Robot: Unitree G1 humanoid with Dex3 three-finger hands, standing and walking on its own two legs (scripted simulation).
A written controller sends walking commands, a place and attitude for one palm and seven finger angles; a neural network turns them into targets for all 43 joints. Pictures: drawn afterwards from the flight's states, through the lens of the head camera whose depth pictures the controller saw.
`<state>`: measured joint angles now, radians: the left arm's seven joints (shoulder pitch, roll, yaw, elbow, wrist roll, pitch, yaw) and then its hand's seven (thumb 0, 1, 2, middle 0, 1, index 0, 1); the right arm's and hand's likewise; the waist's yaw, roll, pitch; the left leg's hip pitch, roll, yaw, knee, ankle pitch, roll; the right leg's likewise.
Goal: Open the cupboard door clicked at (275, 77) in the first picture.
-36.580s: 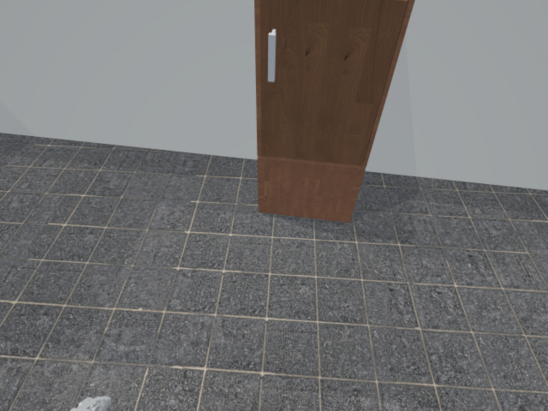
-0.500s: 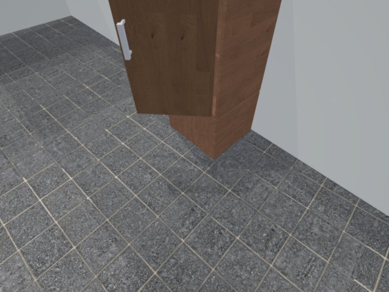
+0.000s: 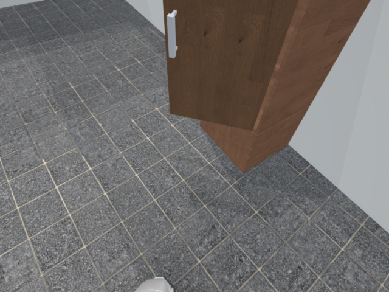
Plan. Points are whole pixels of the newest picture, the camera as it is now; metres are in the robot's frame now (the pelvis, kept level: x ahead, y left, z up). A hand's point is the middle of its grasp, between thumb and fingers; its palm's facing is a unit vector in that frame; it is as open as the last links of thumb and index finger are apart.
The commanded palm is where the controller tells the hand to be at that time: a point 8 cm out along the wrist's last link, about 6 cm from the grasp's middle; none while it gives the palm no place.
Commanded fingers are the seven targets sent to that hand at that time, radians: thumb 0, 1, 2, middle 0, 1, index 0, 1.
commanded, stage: take the last steps up to it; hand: left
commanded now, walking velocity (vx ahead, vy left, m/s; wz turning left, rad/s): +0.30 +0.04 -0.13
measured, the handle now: (173, 34) +0.88 +0.18 +0.06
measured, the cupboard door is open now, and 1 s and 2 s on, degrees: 42 42 42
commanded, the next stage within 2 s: come to a stop and stand still in 0.68 s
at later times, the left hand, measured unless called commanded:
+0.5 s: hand (144, 213) +0.31 +0.17 -0.13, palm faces -0.12 -0.97 -0.21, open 7.3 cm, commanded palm none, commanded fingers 0.00 0.90 0.90 -0.20 -0.30 -0.20 -0.30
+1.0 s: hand (126, 229) +0.27 +0.21 -0.17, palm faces -0.02 -0.99 -0.14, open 7.3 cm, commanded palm none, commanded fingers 0.00 0.90 0.90 -0.20 -0.30 -0.20 -0.30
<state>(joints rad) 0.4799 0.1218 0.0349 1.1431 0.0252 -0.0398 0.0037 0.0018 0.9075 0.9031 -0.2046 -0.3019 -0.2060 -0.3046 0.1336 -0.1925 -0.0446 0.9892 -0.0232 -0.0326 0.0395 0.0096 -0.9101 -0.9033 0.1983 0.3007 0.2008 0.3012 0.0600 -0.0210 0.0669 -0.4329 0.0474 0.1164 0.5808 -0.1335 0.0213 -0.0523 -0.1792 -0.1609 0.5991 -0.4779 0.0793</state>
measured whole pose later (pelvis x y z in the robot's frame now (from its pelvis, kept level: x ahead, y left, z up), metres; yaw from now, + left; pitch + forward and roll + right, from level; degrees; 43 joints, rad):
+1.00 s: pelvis +0.28 +0.04 +0.02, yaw -5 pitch -1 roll -1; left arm 0.29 0.18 0.03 1.12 0.01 0.04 0.03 0.00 0.92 0.90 -0.20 -0.30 -0.20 -0.30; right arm 0.13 -0.13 -0.01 1.03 -0.02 -0.02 -0.04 0.01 -0.92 -0.90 0.20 0.30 0.20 0.30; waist 0.04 -0.06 0.06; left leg -0.32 0.02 0.12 0.53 -0.20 0.06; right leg -0.26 -0.05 -0.05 0.78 -0.54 0.03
